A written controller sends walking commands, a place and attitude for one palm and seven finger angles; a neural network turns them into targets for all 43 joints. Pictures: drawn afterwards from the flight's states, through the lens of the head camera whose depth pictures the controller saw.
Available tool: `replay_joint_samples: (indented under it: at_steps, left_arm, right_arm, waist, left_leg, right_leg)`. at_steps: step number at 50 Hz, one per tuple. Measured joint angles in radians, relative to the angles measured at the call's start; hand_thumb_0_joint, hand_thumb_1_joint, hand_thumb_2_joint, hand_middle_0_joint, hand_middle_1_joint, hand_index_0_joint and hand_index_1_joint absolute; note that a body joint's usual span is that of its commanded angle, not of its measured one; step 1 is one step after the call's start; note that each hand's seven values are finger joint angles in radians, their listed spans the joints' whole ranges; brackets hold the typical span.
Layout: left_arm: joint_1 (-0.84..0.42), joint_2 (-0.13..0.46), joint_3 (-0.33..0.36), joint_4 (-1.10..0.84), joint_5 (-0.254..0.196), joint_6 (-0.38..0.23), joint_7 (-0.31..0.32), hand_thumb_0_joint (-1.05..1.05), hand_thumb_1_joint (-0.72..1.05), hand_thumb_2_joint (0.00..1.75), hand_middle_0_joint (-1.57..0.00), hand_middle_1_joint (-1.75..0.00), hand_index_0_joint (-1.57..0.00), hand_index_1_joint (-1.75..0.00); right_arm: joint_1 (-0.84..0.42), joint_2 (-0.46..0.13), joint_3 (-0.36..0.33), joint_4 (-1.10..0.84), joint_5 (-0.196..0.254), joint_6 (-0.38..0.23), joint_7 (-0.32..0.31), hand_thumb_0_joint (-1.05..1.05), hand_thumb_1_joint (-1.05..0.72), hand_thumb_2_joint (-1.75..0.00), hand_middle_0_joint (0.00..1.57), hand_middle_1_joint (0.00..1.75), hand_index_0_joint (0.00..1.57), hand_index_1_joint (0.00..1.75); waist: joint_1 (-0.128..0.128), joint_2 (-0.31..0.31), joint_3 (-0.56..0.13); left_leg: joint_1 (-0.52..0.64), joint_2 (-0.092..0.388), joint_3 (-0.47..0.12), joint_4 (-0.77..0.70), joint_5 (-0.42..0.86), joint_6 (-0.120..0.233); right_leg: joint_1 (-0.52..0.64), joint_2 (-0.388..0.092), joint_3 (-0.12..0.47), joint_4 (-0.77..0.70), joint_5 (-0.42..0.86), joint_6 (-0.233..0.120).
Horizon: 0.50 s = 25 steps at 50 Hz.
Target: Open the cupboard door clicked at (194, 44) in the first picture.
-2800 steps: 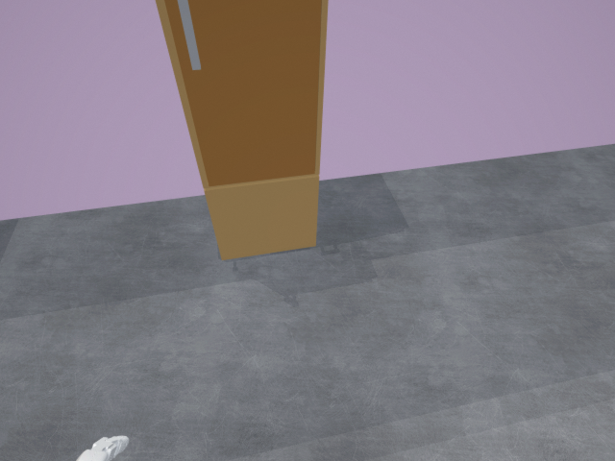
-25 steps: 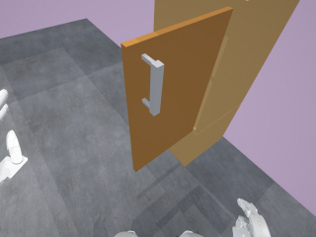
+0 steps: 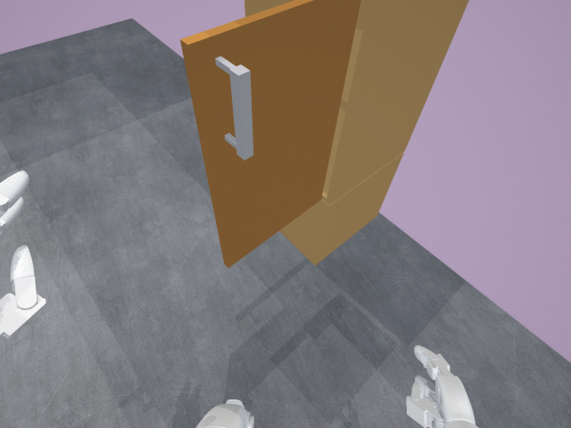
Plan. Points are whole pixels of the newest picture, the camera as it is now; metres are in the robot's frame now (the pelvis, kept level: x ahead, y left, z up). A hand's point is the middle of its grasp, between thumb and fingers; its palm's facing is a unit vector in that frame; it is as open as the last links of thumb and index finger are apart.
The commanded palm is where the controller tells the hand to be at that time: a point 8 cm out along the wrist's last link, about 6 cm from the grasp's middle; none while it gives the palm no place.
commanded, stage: stop stepping back and stand still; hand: left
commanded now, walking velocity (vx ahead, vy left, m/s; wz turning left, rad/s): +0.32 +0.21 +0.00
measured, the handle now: (234, 111) +0.53 +0.13 +0.14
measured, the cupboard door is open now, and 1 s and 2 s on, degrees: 92 92 92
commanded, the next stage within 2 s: let the arm hang, fingers relaxed in 0.92 s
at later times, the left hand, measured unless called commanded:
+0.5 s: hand out of the picture +0.08 +0.29 +0.17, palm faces +0.50 -0.75 -0.43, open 7.4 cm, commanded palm +0.04 +0.31 +0.18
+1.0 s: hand out of the picture +0.08 +0.31 +0.15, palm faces +0.46 -0.74 -0.49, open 7.4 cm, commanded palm none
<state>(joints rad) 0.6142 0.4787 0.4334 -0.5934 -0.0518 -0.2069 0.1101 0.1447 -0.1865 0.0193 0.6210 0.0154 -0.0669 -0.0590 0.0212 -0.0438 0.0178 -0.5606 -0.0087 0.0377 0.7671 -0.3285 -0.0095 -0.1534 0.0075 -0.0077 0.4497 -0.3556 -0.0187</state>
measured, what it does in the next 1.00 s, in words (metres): walks backwards: left foot, then left foot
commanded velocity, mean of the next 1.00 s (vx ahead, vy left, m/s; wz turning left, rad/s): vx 0.13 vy -0.01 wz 0.00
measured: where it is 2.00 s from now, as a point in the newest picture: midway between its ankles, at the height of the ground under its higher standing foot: outside the picture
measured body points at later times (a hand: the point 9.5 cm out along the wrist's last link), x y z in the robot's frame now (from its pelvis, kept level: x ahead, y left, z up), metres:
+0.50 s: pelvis -0.09 +0.01 +0.00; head -0.11 +0.02 +0.45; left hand +0.05 +0.32 +0.19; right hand +0.06 -0.23 -0.09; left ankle -0.08 +0.13 -0.70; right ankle -0.08 -0.10 -0.74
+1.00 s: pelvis -0.10 +0.03 +0.00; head -0.09 +0.03 +0.45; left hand +0.05 +0.34 +0.18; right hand +0.06 -0.20 -0.09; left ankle -0.10 +0.14 -0.73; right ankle -0.07 -0.05 -0.74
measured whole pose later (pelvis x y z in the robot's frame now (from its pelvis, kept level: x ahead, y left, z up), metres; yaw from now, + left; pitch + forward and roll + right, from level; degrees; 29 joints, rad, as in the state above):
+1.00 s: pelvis -0.10 +0.03 +0.00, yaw +3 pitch -1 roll +0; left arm 0.57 0.39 0.42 -0.46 -0.03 -0.20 0.14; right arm 0.22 -0.21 0.01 0.65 -0.01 -0.10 -0.06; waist 0.00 0.00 0.03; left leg -0.31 0.03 0.06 0.65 -0.33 0.01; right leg -0.26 0.02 -0.10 0.50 -0.22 -0.06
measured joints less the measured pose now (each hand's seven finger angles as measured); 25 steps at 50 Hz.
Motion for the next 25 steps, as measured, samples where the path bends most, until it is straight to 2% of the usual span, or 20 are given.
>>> replay_joint_samples:
  at_steps: [2,4,5,6,8,11,13,15,16,18,20,22,25]
  left_arm:
    - [0.033,0.005,0.021,-0.005,0.003,0.01,0.005,0.01,0.88,0.9,-0.22,-0.3,-0.22,-0.3]
    - [0.04,-0.007,0.023,0.013,0.002,0.017,0.015,0.01,0.88,0.9,-0.22,-0.3,-0.22,-0.3]
    - [0.035,-0.016,0.018,0.025,0.0,0.022,0.021,0.01,0.88,0.9,-0.22,-0.3,-0.22,-0.3]
    - [0.019,-0.023,0.012,0.043,-0.002,0.028,0.027,0.01,0.88,0.9,-0.22,-0.3,-0.22,-0.3]
    - [-0.025,-0.039,-0.001,0.086,-0.001,0.041,0.035,0.01,0.88,0.9,-0.22,-0.3,-0.22,-0.3]
    - [-0.054,-0.058,-0.013,0.123,0.007,0.055,0.041,0.01,0.88,0.9,-0.22,-0.3,-0.22,-0.3]
    - [-0.068,-0.062,-0.023,0.129,0.013,0.054,0.039,0.01,0.88,0.9,-0.22,-0.3,-0.21,-0.3]
    - [-0.069,-0.062,-0.028,0.124,0.019,0.045,0.038,0.01,0.88,0.9,-0.22,-0.3,-0.21,-0.3]
    - [-0.066,-0.063,-0.029,0.12,0.021,0.04,0.036,0.01,0.88,0.9,-0.22,-0.3,-0.21,-0.3]
    - [-0.046,-0.056,-0.028,0.105,0.023,0.026,0.03,0.01,0.88,0.9,-0.22,-0.3,-0.21,-0.3]
    - [-0.023,-0.057,-0.023,0.089,0.02,0.009,0.025,0.01,0.88,0.9,-0.22,-0.3,-0.22,-0.3]
    - [-0.017,-0.073,-0.018,0.095,0.02,-0.006,0.024,0.01,0.88,0.9,-0.22,-0.3,-0.22,-0.3]
    - [-0.052,-0.092,-0.02,0.141,0.032,-0.014,0.032,0.01,0.88,0.9,-0.22,-0.3,-0.22,-0.3]
  right_arm:
    - [0.029,-0.011,0.002,-0.011,0.0,0.009,-0.009,0.02,-0.91,-0.9,0.21,0.3,0.2,0.3]
    - [0.053,-0.036,-0.002,-0.018,-0.002,0.006,-0.019,0.02,-0.91,-0.9,0.21,0.3,0.2,0.3]
    - [0.063,-0.052,-0.009,-0.021,-0.002,0.002,-0.023,0.02,-0.91,-0.9,0.21,0.3,0.2,0.3]
    - [0.067,-0.061,-0.018,-0.016,-0.001,-0.002,-0.027,0.02,-0.91,-0.9,0.21,0.3,0.2,0.3]
    - [0.063,-0.064,-0.03,-0.006,0.005,-0.001,-0.03,0.02,-0.91,-0.9,0.2,0.3,0.2,0.3]
    - [0.062,-0.063,-0.029,-0.02,-0.007,-0.016,-0.022,0.02,-0.91,-0.9,0.2,0.3,0.2,0.3]
    - [0.064,-0.054,-0.025,-0.026,-0.015,-0.034,-0.017,0.02,-0.91,-0.9,0.2,0.3,0.2,0.3]
    - [0.069,-0.043,-0.018,-0.032,-0.019,-0.039,-0.012,0.02,-0.91,-0.9,0.2,0.3,0.2,0.3]
    - [0.071,-0.039,-0.015,-0.033,-0.021,-0.036,-0.009,0.02,-0.91,-0.9,0.2,0.3,0.2,0.3]
    - [0.079,-0.028,-0.014,-0.026,-0.025,-0.019,-0.003,0.02,-0.91,-0.9,0.2,0.3,0.2,0.3]
    - [0.09,-0.018,-0.015,0.002,-0.026,-0.006,0.001,0.02,-0.91,-0.9,0.21,0.3,0.2,0.3]
    - [0.108,-0.013,-0.015,0.027,-0.027,0.0,0.0,0.02,-0.91,-0.9,0.21,0.3,0.2,0.3]
    - [0.14,-0.016,-0.014,0.043,-0.028,-0.006,-0.014,0.02,-0.9,-0.9,0.21,0.3,0.2,0.3]
  waist:
    - [-0.01,-0.017,-0.024]
    - [-0.023,-0.003,-0.046]
    - [-0.029,0.013,-0.057]
    - [-0.035,0.017,-0.061]
    - [-0.03,-0.002,-0.048]
    - [-0.032,-0.008,-0.033]
    - [-0.036,-0.005,-0.023]
    - [-0.04,0.003,-0.019]
    - [-0.045,0.016,-0.015]
    - [-0.044,0.03,-0.017]
    - [-0.019,0.021,-0.034]
    - [-0.001,0.01,-0.055]
    - [-0.002,0.001,-0.076]
  left_leg:
    - [0.056,-0.011,0.026,-0.016,0.03,0.005]
    - [0.144,-0.012,0.035,-0.112,0.1,0.014]
    - [0.192,-0.01,0.033,-0.18,0.141,0.026]
    - [0.22,-0.018,0.027,-0.226,0.102,0.053]
    - [0.237,-0.041,0.036,-0.247,0.092,0.076]
    - [0.245,-0.048,0.046,-0.264,0.135,0.079]
    - [0.248,-0.051,0.043,-0.286,0.164,0.079]
    - [0.242,-0.051,0.034,-0.303,0.191,0.075]
    - [0.233,-0.045,0.023,-0.295,0.184,0.069]
    - [0.182,-0.037,0.0,-0.189,0.072,0.043]
    - [0.108,-0.035,-0.013,0.039,0.003,0.021]
    - [0.08,-0.019,-0.009,0.162,-0.007,0.013]
    - [0.134,0.027,0.009,0.069,-0.01,0.024]
  right_leg:
    - [-0.002,-0.009,0.0,0.009,-0.004,-0.002]
    - [-0.006,-0.004,-0.012,0.028,-0.014,0.0]
    - [-0.012,0.003,-0.02,0.047,-0.023,0.004]
    - [-0.021,-0.001,-0.028,0.073,-0.035,0.008]
    - [-0.035,-0.025,-0.021,0.116,-0.018,0.025]
    - [-0.056,-0.032,-0.013,0.164,-0.042,0.033]
    - [-0.066,-0.027,-0.014,0.183,-0.079,0.03]
    - [-0.056,-0.021,-0.028,0.135,-0.05,0.013]
    - [-0.051,-0.013,-0.04,0.113,-0.008,0.001]
    - [-0.052,-0.003,-0.057,0.087,0.039,-0.021]
    - [-0.063,-0.001,-0.046,0.07,0.061,-0.03]
    - [-0.066,-0.005,-0.033,0.042,0.082,-0.027]
    - [-0.069,-0.022,-0.041,0.02,0.099,-0.018]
